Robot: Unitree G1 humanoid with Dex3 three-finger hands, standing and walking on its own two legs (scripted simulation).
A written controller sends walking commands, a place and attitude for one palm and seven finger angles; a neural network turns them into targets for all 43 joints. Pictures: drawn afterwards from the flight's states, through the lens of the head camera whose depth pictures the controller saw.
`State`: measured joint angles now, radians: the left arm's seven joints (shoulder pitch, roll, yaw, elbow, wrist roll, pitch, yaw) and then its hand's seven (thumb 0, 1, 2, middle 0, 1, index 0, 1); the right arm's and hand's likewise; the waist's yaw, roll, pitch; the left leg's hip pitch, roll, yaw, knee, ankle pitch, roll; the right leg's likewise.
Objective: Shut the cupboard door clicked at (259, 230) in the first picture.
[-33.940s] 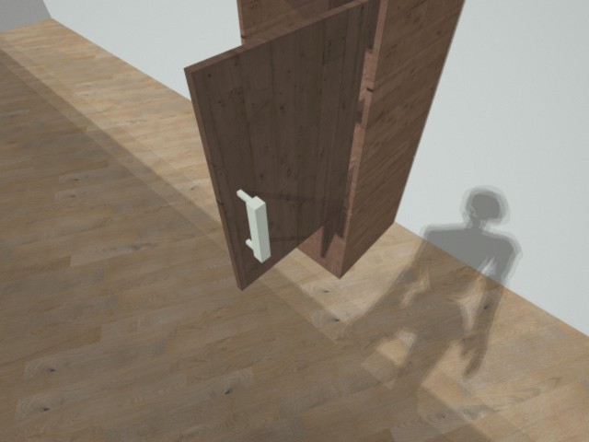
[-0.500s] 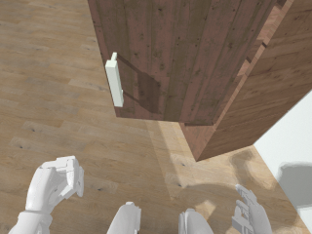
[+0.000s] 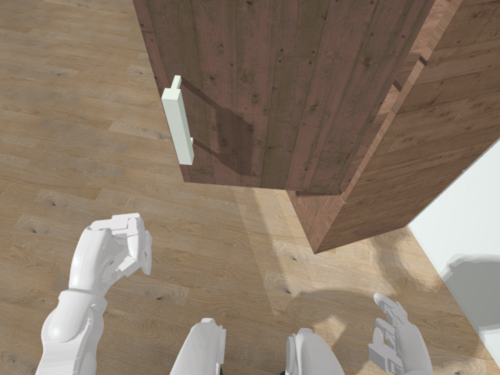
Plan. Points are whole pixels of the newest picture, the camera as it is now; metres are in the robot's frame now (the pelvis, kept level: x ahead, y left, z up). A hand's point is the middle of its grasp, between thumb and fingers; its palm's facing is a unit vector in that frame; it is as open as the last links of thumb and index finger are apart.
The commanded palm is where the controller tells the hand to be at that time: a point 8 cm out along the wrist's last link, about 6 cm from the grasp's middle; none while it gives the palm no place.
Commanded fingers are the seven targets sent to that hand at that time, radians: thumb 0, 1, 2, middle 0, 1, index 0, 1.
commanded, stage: bring the fist close to the handle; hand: left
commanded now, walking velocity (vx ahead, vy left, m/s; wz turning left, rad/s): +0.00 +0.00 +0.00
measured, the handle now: (182, 122) +0.55 +0.17 +0.04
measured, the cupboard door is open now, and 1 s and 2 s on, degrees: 68 68 57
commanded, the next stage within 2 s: push the door shut along its arc in 1.12 s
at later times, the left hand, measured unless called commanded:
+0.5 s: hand (171, 191) +0.39 +0.16 +0.04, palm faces -0.03 -1.00 -0.03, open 3.1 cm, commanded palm +0.38 +0.21 +0.04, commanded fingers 0.00 0.90 0.90 -1.30 -1.50 -1.30 -1.50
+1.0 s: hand (187, 165) +0.45 +0.14 +0.03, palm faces +0.01 -1.00 -0.04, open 3.1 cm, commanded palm +0.42 +0.19 +0.04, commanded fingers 0.00 0.90 0.90 -1.30 -1.50 -1.30 -1.50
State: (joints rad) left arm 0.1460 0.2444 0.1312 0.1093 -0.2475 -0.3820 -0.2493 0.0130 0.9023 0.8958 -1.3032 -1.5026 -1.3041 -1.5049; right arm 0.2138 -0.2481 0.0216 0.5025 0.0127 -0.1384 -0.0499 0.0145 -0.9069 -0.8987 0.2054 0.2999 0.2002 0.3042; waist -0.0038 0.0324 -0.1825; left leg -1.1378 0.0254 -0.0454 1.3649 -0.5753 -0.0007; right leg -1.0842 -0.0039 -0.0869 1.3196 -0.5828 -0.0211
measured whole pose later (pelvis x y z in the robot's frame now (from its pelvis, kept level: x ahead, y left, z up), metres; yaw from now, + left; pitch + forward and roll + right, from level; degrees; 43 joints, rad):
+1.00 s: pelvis +0.00 +0.00 +0.00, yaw -2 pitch +25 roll -1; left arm -0.58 0.27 0.29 0.90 -0.11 -0.53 -0.11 0.01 0.90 0.90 -1.30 -1.50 -1.30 -1.50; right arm 0.31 -0.25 0.00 0.62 -0.02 0.02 0.01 0.01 -0.91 -0.90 0.20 0.30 0.20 0.30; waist -0.11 0.03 -0.17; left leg -1.20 0.03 0.01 1.31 -0.55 0.01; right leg -1.18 0.00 -0.03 1.29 -0.55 -0.01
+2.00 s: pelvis -0.01 +0.01 -0.02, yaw -3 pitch +30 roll -4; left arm -1.03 0.51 0.31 1.22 -0.06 -0.44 -0.29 0.01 0.90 0.90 -1.30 -1.50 -1.32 -1.50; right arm 0.35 -0.27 0.03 0.65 -0.02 0.02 0.01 0.01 -0.91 -0.90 0.20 0.30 0.20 0.30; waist -0.22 0.05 -0.15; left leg -1.39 0.04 -0.03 1.42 -0.55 0.02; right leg -1.34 0.01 -0.07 1.35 -0.54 0.00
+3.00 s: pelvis +0.00 +0.00 -0.02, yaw -4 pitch +33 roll -3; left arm -1.08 0.45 0.40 1.16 0.06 -0.38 0.03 0.01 0.90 0.90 -1.30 -1.50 -1.30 -1.50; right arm 0.41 -0.21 0.05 0.63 -0.07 0.03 0.09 0.00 -0.91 -0.90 0.21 0.30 0.20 0.30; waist -0.26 0.07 -0.14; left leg -1.40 0.07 -0.02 1.39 -0.56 0.00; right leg -1.37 0.04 -0.05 1.33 -0.54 -0.01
